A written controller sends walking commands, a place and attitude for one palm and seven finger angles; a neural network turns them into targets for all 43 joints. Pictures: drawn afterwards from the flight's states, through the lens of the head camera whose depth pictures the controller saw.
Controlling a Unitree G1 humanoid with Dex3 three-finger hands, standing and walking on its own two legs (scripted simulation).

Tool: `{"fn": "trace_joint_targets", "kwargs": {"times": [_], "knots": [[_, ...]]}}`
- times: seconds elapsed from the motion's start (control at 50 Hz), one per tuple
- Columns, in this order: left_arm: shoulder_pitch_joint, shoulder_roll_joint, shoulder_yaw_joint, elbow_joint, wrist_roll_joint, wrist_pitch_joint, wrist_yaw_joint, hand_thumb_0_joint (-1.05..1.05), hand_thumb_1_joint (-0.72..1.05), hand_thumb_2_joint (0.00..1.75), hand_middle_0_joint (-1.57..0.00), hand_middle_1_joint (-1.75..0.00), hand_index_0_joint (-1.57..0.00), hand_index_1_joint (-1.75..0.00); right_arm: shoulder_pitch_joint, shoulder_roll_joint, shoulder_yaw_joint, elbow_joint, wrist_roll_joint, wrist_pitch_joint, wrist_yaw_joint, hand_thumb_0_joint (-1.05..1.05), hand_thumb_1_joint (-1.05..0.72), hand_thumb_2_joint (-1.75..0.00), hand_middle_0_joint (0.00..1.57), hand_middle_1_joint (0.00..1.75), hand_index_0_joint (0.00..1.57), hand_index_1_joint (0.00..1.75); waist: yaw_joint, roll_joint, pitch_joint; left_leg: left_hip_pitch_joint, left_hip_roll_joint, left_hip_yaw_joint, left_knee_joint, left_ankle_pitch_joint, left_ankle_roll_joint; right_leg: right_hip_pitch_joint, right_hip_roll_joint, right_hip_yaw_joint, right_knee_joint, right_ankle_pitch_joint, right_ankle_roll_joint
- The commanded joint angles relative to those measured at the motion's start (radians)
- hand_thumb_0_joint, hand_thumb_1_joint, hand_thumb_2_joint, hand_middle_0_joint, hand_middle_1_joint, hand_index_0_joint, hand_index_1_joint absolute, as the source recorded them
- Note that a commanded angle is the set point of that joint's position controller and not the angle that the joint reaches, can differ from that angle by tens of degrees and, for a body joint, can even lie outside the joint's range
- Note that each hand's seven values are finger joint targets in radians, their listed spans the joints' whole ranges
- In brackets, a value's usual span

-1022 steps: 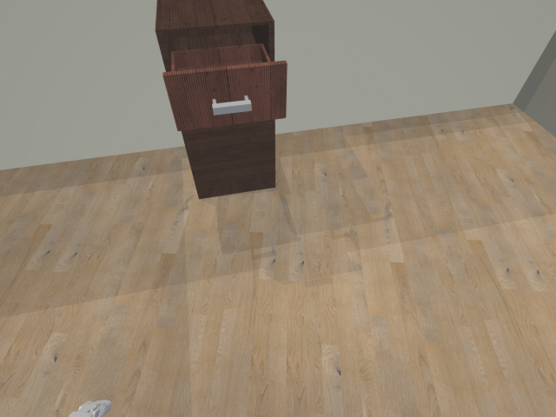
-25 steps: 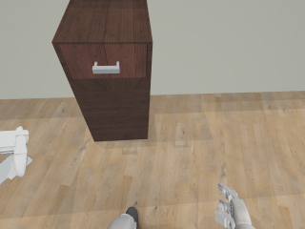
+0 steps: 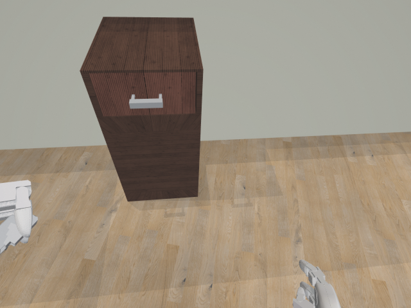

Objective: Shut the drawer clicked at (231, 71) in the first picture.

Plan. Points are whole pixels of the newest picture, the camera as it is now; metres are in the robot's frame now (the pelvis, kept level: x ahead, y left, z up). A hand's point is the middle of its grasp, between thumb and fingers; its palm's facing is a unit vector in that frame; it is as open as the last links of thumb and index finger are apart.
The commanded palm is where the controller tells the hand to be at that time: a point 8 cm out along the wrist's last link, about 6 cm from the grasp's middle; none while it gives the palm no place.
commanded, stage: stop stepping back and stand still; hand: left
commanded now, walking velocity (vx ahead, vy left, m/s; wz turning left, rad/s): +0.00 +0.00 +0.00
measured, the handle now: (146, 100) +0.77 +0.22 -0.06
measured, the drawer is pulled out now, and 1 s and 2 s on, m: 0.00 0.00 0.00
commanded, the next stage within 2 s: let the arm hang, fingers relaxed in 0.20 s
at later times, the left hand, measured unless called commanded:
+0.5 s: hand out of the picture +0.14 +0.23 -0.12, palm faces +0.04 -0.95 -0.31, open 3.0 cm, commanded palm none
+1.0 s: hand out of the picture -0.12 +0.15 -0.17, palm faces +0.10 -0.98 -0.19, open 6.5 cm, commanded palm none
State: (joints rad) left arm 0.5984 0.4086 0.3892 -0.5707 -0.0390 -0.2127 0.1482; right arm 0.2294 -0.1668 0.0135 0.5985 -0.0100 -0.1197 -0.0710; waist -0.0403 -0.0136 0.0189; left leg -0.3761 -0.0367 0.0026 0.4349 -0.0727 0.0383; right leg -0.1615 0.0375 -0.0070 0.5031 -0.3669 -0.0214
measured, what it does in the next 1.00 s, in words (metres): stands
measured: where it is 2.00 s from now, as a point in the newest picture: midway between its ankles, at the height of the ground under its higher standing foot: outside the picture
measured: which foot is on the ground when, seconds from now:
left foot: down 0.00-1.00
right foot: down 0.00-1.00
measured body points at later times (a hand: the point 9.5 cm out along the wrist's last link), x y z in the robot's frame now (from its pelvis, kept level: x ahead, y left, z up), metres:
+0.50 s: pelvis -0.01 +0.01 -0.01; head +0.00 +0.01 +0.44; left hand +0.14 +0.28 -0.10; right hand +0.13 -0.24 -0.12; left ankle +0.07 +0.10 -0.73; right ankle -0.04 -0.11 -0.73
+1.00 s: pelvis -0.01 -0.01 +0.00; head -0.01 -0.01 +0.45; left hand -0.12 +0.20 -0.15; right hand -0.05 -0.21 -0.17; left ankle +0.07 +0.10 -0.73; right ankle -0.04 -0.11 -0.73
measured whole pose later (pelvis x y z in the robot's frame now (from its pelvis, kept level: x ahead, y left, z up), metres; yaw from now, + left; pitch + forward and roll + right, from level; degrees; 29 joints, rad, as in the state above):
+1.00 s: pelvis -0.01 -0.01 +0.00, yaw +2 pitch -3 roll -1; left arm 0.45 0.13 0.01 1.18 0.01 0.02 0.03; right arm 0.36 -0.11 -0.02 1.12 -0.02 0.04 -0.04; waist 0.00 0.04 0.03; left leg -0.32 -0.02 -0.06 0.49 -0.13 0.02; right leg -0.12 0.04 -0.06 0.48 -0.31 -0.04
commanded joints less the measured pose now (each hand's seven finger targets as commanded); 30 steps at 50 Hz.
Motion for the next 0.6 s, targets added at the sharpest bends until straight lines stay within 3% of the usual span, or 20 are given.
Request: {"fn": "trace_joint_targets", "kwargs": {"times": [0.0,0.02,0.04,0.06,0.1,0.14,0.18,0.2,0.22,0.26,0.28,0.3,0.32,0.34,0.38,0.42,0.5,0.56,0.58], "knots": [[0.112,0.14,0.11,-0.215,-0.021,-0.062,0.007,0.0,0.9,0.9,-1.4,-1.6,-1.4,-1.6,-0.091,-0.147,-0.067,-0.148,0.004,-0.018,0.008,0.0,-0.9,-0.9,0.2,0.3,0.2,0.3,0.024,-0.091,-0.07,0.133,0.033,-0.05,0.17,-0.235,-0.047,-0.183,-0.179,0.206,-0.327,-0.22,-0.085],[0.094,0.128,0.107,-0.205,-0.029,-0.053,0.011,0.0,0.9,0.9,-1.4,-1.6,-1.4,-1.6,-0.089,-0.149,-0.069,-0.135,0.004,-0.005,0.009,0.0,-0.9,-0.9,0.2,0.3,0.2,0.3,0.019,-0.126,-0.038,0.119,0.04,-0.052,0.284,-0.193,-0.049,-0.259,-0.252,0.269,-0.347,-0.236,-0.131],[0.069,0.111,0.099,-0.194,-0.03,-0.044,0.016,0.0,0.9,0.9,-1.4,-1.6,-1.4,-1.6,-0.08,-0.153,-0.07,-0.125,0.007,0.004,0.011,0.0,-0.9,-0.9,0.2,0.3,0.2,0.3,0.012,-0.118,-0.027,0.087,0.045,-0.053,0.322,-0.172,-0.044,-0.247,-0.268,0.276,-0.321,-0.139,-0.148],[0.041,0.101,0.082,-0.177,-0.027,-0.041,0.021,0.0,0.9,0.9,-1.4,-1.6,-1.4,-1.6,-0.084,-0.142,-0.059,-0.119,0.013,0.005,0.01,0.0,-0.9,-0.9,0.2,0.3,0.2,0.3,0.006,-0.087,-0.017,0.089,0.06,-0.05,0.277,-0.155,-0.036,-0.22,-0.257,0.235,-0.271,-0.022,-0.132],[-0.002,0.102,0.069,-0.147,-0.016,-0.04,0.026,0.0,0.9,0.9,-1.4,-1.6,-1.4,-1.6,-0.09,-0.145,-0.047,-0.115,0.016,-0.011,-0.002,0.0,-0.9,-0.9,0.2,0.3,0.2,0.3,0.01,-0.019,-0.013,0.157,0.08,-0.06,0.054,-0.082,-0.016,-0.154,-0.156,0.114,-0.158,0.146,-0.049],[-0.072,0.116,0.055,-0.165,-0.011,-0.045,0.022,0.0,0.9,0.9,-1.4,-1.6,-1.4,-1.6,-0.113,-0.168,-0.056,-0.131,0.02,-0.027,-0.02,0.0,-0.9,-0.9,0.2,0.3,0.2,0.3,0.026,0.044,-0.018,0.225,0.14,-0.13,-0.025,0.01,0.013,-0.14,-0.071,0.052,-0.096,0.178,0.015],[-0.058,0.124,0.065,-0.195,-0.005,-0.051,0.017,0.0,0.9,0.9,-1.4,-1.6,-1.4,-1.6,-0.102,-0.146,-0.037,-0.13,0.011,-0.036,-0.022,0.0,-0.9,-0.9,0.2,0.3,0.2,0.3,0.033,0.169,-0.078,0.233,0.186,-0.246,-0.136,-0.01,0.028,-0.094,-0.028,0.008,-0.002,0.129,0.034],[-0.079,0.131,0.065,-0.229,-0.003,-0.057,0.017,0.0,0.9,0.9,-1.4,-1.6,-1.4,-1.6,-0.11,-0.145,-0.036,-0.133,0.007,-0.043,-0.02,0.0,-0.9,-0.9,0.2,0.3,0.2,0.3,0.037,0.169,-0.08,0.21,0.207,-0.289,-0.18,-0.093,0.035,-0.078,-0.021,0.016,0.011,0.073,0.036],[-0.073,0.128,0.065,-0.238,0.002,-0.059,0.018,0.0,0.9,0.9,-1.4,-1.6,-1.4,-1.6,-0.113,-0.144,-0.036,-0.133,0.006,-0.048,-0.02,0.0,-0.9,-0.9,0.2,0.3,0.2,0.3,0.038,0.161,-0.078,0.177,0.215,-0.295,-0.203,-0.184,0.044,-0.054,-0.026,0.025,0.005,0.051,0.033],[-0.031,0.12,0.064,-0.271,0.007,-0.065,0.019,0.0,0.9,0.9,-1.4,-1.6,-1.4,-1.6,-0.112,-0.144,-0.036,-0.141,0.004,-0.063,-0.013,0.0,-0.9,-0.9,0.2,0.3,0.2,0.3,0.041,0.165,-0.087,0.136,0.19,-0.253,-0.215,-0.282,0.033,-0.003,-0.031,0.023,-0.046,0.068,0.027],[-0.107,-0.031,-0.273,0.691,0.099,0.102,-0.121,0.0,0.9,0.9,-1.4,-1.6,-1.4,-1.6,-0.162,-0.344,-0.109,0.129,0.004,-0.078,0.069,0.0,-0.9,-0.9,0.2,0.3,0.2,0.3,0.026,0.073,-0.028,0.031,0.152,-0.224,0.064,0.134,0.048,-0.104,-0.105,0.025,0.039,0.285,0.001],[-0.098,-0.035,-0.257,0.731,0.076,0.179,-0.138,0.0,0.9,0.9,-1.36,-1.56,-1.36,-1.56,-0.084,-0.255,-0.099,0.122,0.024,-0.005,0.073,0.0,-0.9,-0.9,0.2,0.3,0.2,0.3,0.034,-0.011,-0.142,0.144,0.131,-0.122,0.136,0.225,0.014,-0.083,-0.133,0.064,-0.003,0.315,0.001],[-0.129,-0.067,-0.281,0.751,0.072,0.19,-0.143,0.0,0.9,0.9,-1.32,-1.51,-1.32,-1.51,-0.052,-0.227,-0.091,0.114,0.014,0.014,0.07,0.0,-0.9,-0.9,0.2,0.3,0.2,0.3,0.035,-0.069,-0.167,0.154,0.133,-0.133,0.169,0.158,0.014,-0.118,-0.134,0.068,0.004,0.242,-0.02],[-0.169,-0.064,-0.286,0.789,0.078,0.193,-0.144,0.0,0.9,0.9,-1.28,-1.47,-1.28,-1.47,-0.034,-0.217,-0.085,0.112,0.009,0.029,0.07,0.0,-0.9,-0.9,0.2,0.3,0.2,0.3,0.03,-0.123,-0.173,0.152,0.13,-0.148,0.165,0.187,0.02,-0.109,-0.123,0.055,0.025,0.249,-0.03],[-0.221,-0.047,-0.29,0.891,0.077,0.203,-0.146,0.0,0.9,0.9,-1.2,-1.38,-1.2,-1.38,-0.06,-0.24,-0.082,0.117,-0.003,0.052,0.065,0.0,-0.9,-0.9,0.2,0.3,0.2,0.3,0.038,-0.133,-0.153,0.099,0.131,-0.183,0.136,0.152,0.044,-0.082,-0.104,0.045,0.043,0.197,-0.037],[-0.265,-0.04,-0.299,1.022,0.073,0.212,-0.144,0.0,0.9,0.9,-1.12,-1.3,-1.12,-1.3,-0.085,-0.237,-0.075,0.145,-0.012,0.071,0.061,0.0,-0.9,-0.9,0.2,0.3,0.2,0.3,0.045,-0.092,-0.115,0.069,0.121,-0.192,0.095,0.113,0.047,-0.063,-0.103,0.05,0.027,0.171,-0.038],[-0.289,-0.056,-0.329,1.28,0.061,0.228,-0.135,0.0,0.9,0.9,-0.96,-1.12,-0.96,-1.12,-0.081,-0.176,-0.049,0.221,-0.019,0.111,0.053,0.0,-0.9,-0.9,0.2,0.3,0.2,0.3,0.05,0.102,-0.026,0.054,0.097,-0.196,-0.008,-0.053,0.028,-0.052,-0.099,0.074,-0.053,0.066,-0.041],[-0.269,-0.073,-0.342,1.422,0.056,0.223,-0.135,0.0,0.9,0.9,-0.84,-0.99,-0.84,-0.99,-0.038,-0.157,-0.046,0.283,-0.014,0.123,0.045,0.0,-0.9,-0.9,0.2,0.3,0.2,0.3,0.044,0.14,-0.004,0.086,0.094,-0.196,-0.043,-0.154,0.021,-0.067,-0.099,0.079,-0.113,0.016,-0.049],[-0.252,-0.083,-0.345,1.465,0.051,0.223,-0.133,0.0,0.9,0.9,-0.8,-0.95,-0.8,-0.95,-0.017,-0.145,-0.045,0.306,-0.014,0.128,0.043,0.0,-0.9,-0.9,0.2,0.3,0.2,0.3,0.042,0.185,-0.001,0.09,0.094,-0.199,-0.058,-0.195,0.019,-0.066,-0.099,0.077,-0.124,0.0,-0.053]]}}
